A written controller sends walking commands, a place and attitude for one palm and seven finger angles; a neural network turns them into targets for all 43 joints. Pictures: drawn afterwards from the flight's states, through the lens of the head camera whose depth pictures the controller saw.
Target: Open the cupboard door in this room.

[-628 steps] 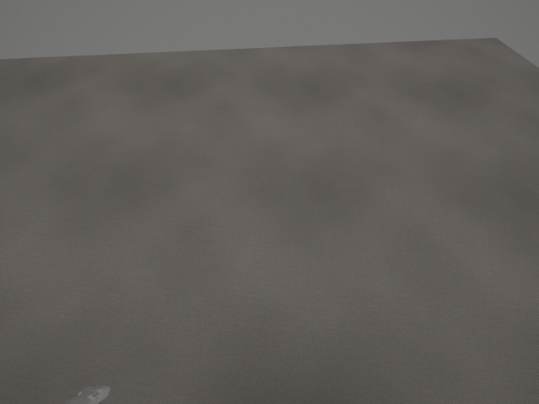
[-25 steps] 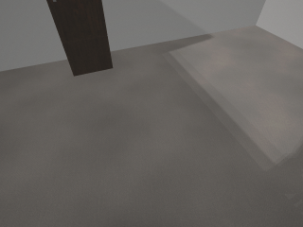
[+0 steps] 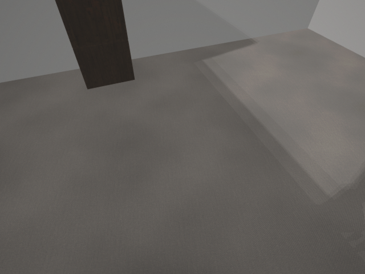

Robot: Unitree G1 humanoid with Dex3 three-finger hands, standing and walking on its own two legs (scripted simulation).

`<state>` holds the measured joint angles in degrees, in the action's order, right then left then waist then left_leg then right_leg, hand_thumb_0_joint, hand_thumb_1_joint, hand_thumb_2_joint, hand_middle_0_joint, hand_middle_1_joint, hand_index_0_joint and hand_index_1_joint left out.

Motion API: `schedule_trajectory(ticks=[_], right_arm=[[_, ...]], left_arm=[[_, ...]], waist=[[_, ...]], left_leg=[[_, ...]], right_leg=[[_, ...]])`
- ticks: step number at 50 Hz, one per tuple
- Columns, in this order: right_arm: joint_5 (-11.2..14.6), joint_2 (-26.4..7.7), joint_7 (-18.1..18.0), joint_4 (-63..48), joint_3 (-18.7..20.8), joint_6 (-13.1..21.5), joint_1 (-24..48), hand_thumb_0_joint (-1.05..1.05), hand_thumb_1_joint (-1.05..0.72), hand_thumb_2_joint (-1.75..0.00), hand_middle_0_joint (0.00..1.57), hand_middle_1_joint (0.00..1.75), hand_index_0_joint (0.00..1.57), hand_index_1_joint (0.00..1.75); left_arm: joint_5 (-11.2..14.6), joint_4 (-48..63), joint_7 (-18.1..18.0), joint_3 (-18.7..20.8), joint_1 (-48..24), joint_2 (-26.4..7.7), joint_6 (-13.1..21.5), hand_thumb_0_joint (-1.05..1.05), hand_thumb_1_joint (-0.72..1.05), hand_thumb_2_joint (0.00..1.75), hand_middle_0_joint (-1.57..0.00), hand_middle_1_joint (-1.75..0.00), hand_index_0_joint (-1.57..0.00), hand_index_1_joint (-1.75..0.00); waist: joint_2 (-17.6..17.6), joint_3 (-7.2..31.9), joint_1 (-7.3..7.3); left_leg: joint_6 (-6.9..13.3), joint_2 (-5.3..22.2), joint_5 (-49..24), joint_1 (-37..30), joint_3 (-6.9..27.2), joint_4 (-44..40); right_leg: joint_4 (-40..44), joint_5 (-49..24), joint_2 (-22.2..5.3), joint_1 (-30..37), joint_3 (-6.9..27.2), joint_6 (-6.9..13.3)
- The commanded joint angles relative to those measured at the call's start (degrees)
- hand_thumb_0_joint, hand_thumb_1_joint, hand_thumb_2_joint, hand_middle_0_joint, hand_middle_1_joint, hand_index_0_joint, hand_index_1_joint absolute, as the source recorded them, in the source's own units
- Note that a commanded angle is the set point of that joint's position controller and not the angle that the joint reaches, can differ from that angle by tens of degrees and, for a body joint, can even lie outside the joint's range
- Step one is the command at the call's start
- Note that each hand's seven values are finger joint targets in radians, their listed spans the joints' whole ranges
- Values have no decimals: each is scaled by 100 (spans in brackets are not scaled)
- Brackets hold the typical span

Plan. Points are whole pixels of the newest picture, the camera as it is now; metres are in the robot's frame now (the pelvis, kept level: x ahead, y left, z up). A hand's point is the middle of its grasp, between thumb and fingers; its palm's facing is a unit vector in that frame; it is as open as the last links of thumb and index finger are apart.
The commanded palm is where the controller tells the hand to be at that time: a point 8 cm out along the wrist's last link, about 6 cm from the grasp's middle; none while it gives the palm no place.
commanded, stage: stand and wait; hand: left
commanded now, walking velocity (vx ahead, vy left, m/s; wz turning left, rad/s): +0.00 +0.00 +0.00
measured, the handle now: out of the picture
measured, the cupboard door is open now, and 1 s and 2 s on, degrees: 0 0 0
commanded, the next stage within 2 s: turn or walk to find it in 0.66 s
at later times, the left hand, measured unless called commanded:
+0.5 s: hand out of the picture +0.06 +0.23 -0.16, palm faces +0.01 -0.95 -0.31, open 7.4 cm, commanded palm none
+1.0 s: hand out of the picture +0.09 +0.24 -0.15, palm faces +0.02 -0.95 -0.32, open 7.4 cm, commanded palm none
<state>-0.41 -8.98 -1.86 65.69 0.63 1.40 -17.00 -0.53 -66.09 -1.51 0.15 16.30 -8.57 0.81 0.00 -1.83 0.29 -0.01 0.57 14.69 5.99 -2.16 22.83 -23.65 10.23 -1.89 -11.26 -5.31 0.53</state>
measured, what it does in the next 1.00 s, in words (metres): stands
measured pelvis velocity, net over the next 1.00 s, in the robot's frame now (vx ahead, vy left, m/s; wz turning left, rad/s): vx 0.02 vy -0.01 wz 0.04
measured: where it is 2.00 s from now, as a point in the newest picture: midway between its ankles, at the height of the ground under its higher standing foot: outside the picture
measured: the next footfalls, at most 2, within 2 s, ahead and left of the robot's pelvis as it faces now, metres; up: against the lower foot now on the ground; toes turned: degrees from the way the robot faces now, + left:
none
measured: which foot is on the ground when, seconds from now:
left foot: down 0.00-1.00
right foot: down 0.00-1.00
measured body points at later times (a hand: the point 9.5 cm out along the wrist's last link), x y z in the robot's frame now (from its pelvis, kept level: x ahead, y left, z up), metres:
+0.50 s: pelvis +0.00 +0.00 +0.00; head +0.00 -0.01 +0.45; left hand +0.06 +0.28 -0.14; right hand +0.04 -0.29 -0.14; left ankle -0.02 +0.12 -0.74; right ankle +0.03 -0.11 -0.74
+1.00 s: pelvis +0.02 -0.01 +0.00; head +0.02 -0.01 +0.45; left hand +0.09 +0.29 -0.13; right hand +0.11 -0.29 -0.14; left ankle -0.02 +0.12 -0.74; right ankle +0.03 -0.11 -0.74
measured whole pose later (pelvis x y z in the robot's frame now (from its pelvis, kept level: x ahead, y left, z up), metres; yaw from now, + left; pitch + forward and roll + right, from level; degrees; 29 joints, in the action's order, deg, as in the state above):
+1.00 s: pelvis +0.02 -0.01 +0.00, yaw +2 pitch -2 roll +0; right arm -0.7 -18.5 0.0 62.6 -0.7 0.6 -7.1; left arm -0.4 -63.3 0.2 -0.2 6.1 -17.8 0.7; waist -1.0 -2.6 0.3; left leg -0.6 0.4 13.7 3.6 0.1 19.4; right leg -21.0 10.6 -2.1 -8.4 -7.5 0.7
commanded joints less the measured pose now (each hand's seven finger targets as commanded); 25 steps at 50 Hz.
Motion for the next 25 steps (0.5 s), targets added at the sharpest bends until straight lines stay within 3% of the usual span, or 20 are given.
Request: schedule_trajectory(ticks=[1,8,25], right_arm=[[-3,-804,-32,-176,141,63,-250,0,-90,-90,20,30,20,30],[-12,-1094,4,-272,174,50,14,0,-90,-90,20,30,20,30],[-34,-1910,92,-474,165,63,801,0,-90,-90,20,30,20,30]], left_arm=[[-2,228,-24,135,126,-893,99,0,90,90,-20,-30,-20,-30],[-10,332,3,168,-157,-1191,100,0,90,90,-20,-30,-20,-30],[-8,508,102,233,-913,-1989,119,0,90,90,-20,-30,-20,-30]], waist=[[13,-212,4],[52,-334,6],[-24,11,36]], left_leg=[[181,589,-531,425,476,-515],[182,604,-304,464,514,-615],[161,688,-445,246,619,-800]], right_leg=[[508,-322,-587,180,646,101],[621,-45,-596,129,708,112],[801,-192,-670,386,777,104]])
